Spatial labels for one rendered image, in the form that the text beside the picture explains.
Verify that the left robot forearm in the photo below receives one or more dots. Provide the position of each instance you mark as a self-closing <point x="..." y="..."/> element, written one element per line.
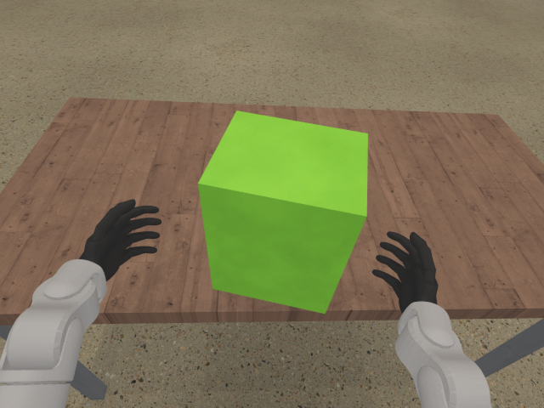
<point x="40" y="355"/>

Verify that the right robot forearm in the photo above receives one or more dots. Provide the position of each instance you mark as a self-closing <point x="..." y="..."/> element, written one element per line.
<point x="443" y="375"/>

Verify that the carton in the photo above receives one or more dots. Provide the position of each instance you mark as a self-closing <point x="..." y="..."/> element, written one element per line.
<point x="283" y="203"/>

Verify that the table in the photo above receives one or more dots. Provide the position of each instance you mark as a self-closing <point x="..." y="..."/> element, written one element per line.
<point x="464" y="182"/>

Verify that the robot right hand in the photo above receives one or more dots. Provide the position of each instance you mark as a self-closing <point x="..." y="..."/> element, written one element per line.
<point x="417" y="278"/>

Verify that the robot left hand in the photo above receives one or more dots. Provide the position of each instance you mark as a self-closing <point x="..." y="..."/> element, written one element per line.
<point x="107" y="245"/>

